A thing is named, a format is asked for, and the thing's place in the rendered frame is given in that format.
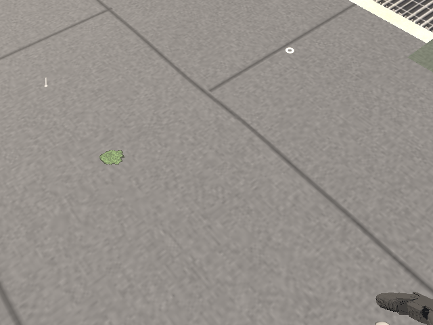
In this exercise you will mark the right robot hand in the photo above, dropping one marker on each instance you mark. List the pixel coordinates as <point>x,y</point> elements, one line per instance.
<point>415,305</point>

